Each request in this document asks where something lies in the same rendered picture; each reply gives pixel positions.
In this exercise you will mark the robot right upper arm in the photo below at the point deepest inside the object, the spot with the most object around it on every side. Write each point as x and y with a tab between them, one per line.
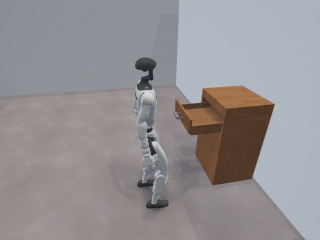
147	101

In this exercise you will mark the cabinet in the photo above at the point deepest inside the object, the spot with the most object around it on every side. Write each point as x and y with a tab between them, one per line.
232	154

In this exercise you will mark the robot left upper arm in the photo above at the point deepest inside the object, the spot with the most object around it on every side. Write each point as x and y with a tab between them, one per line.
134	103

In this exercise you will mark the drawer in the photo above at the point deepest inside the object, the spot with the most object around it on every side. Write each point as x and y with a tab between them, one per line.
199	118

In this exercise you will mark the robot right foot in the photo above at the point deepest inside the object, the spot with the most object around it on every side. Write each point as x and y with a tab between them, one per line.
159	204

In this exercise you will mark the robot right hand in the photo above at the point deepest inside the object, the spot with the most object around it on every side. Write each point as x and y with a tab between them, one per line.
148	161

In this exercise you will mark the right robot forearm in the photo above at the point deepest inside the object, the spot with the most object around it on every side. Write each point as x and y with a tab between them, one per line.
143	139

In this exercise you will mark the handle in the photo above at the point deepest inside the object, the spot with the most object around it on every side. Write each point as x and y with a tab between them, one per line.
176	115

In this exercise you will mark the robot right shin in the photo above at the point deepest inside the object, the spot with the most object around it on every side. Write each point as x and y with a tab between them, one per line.
158	187

